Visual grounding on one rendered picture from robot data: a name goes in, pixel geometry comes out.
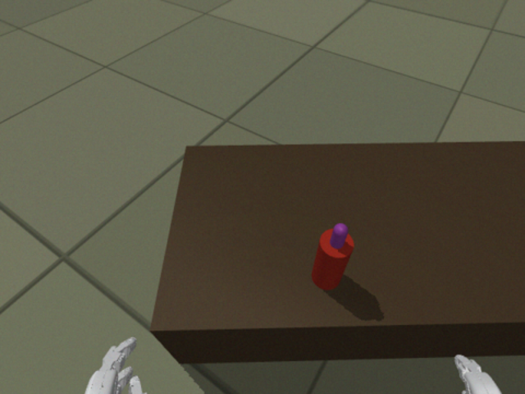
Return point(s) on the bottle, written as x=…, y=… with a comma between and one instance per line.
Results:
x=333, y=253

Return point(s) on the right robot hand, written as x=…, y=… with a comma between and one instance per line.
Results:
x=475, y=381

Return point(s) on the left robot hand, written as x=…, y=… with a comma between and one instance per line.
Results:
x=110, y=379

